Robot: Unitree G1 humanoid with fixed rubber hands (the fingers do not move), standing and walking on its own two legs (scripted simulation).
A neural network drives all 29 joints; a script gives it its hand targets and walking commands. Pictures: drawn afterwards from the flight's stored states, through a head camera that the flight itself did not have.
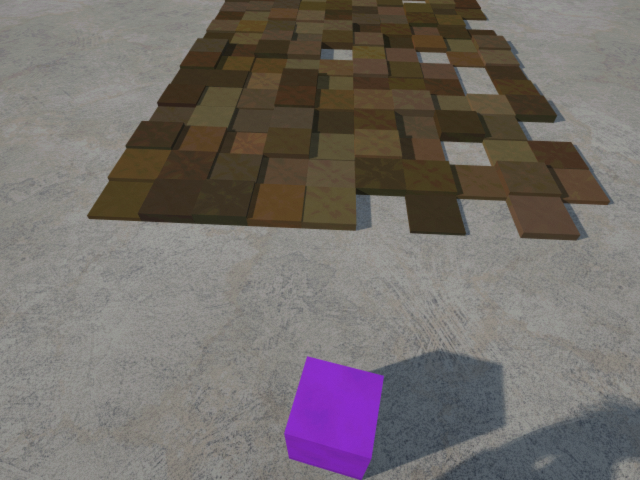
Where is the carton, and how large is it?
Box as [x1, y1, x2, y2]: [284, 356, 383, 479]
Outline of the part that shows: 307,356 284,432 289,458 361,479 371,457 383,376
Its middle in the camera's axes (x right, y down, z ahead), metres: +0.04 +0.50 +1.05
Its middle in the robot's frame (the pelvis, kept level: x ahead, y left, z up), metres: +0.39 -0.03 -0.64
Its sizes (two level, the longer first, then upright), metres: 0.210 0.200 0.250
